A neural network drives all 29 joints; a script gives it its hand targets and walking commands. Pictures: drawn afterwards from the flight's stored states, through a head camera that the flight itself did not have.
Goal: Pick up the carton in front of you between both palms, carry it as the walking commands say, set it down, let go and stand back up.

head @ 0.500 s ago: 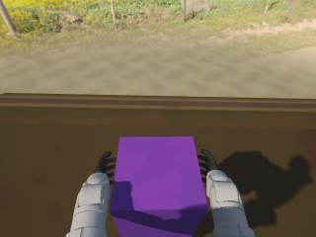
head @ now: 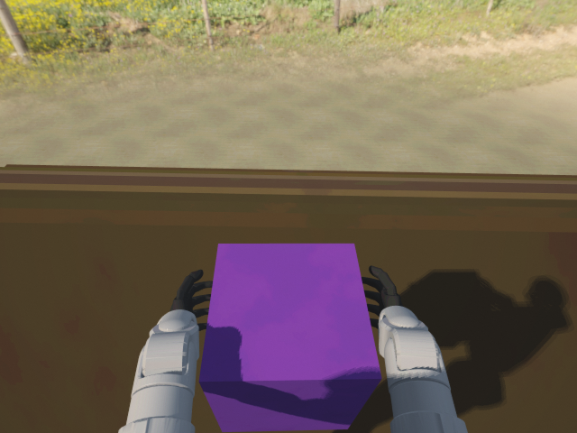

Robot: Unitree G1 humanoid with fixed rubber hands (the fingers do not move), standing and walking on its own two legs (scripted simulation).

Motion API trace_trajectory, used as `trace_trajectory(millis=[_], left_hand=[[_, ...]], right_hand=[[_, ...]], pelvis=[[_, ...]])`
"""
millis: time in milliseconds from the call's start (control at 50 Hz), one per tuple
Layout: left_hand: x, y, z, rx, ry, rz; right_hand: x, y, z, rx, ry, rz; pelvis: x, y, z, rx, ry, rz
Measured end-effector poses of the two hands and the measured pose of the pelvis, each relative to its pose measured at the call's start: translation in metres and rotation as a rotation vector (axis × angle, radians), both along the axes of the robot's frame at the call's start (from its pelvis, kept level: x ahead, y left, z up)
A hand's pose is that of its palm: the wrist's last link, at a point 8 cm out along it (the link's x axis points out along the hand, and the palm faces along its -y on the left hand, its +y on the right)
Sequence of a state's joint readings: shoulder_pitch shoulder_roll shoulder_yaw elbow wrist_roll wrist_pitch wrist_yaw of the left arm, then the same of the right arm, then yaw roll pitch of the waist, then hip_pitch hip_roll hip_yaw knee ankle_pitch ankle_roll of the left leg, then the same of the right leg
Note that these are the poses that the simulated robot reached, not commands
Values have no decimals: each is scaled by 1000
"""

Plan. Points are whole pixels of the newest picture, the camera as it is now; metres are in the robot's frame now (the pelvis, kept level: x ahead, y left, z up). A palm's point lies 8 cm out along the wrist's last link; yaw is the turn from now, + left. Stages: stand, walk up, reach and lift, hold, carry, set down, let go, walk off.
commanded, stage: reach and lift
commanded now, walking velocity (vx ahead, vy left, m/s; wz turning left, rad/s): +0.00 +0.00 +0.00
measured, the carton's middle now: (286, 340) +0.29 +0.00 -0.05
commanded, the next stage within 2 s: hold in 0.30 s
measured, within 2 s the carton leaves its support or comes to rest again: neither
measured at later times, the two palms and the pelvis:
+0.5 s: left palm (179, 316) +0.28 +0.15 +0.05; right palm (394, 310) +0.28 -0.15 +0.05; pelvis +0.00 +0.00 +0.00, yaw +0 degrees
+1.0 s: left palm (178, 316) +0.28 +0.15 +0.05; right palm (393, 311) +0.28 -0.15 +0.05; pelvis -0.01 +0.00 +0.00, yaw +0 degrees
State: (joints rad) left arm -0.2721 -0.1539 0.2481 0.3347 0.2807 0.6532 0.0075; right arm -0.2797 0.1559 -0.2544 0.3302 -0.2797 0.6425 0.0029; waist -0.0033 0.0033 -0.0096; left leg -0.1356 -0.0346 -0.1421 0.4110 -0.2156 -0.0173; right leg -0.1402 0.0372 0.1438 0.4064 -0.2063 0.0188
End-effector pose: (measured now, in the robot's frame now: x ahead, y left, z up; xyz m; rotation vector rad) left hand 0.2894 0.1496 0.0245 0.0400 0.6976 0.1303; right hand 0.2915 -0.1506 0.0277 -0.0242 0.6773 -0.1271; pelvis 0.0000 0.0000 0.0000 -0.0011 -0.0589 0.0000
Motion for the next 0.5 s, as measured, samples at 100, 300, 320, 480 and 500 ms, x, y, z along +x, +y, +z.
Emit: trace_trajectory(millis=[100, 300, 320, 480, 500], left_hand=[[1, 0, 2, 4, 0, -3], [-1, 0, 7, 8, -2, -6], [-2, 0, 7, 8, -3, -6], [-6, 1, 22, 3, -35, -2], [-7, 1, 23, 2, -34, -1]], right_hand=[[1, 0, 2, -7, 0, 6], [0, 0, 7, -11, -2, 9], [-1, 0, 8, -10, -3, 8], [-6, 1, 23, -4, -35, 3], [-7, 1, 24, -3, -34, 3]], pelvis=[[5, 0, 1, 0, -3, 0], [7, 0, 2, 1, -16, 0], [7, 0, 2, 1, -18, 0], [4, 1, 3, 0, -40, 0], [3, 1, 3, 0, -45, 0]])
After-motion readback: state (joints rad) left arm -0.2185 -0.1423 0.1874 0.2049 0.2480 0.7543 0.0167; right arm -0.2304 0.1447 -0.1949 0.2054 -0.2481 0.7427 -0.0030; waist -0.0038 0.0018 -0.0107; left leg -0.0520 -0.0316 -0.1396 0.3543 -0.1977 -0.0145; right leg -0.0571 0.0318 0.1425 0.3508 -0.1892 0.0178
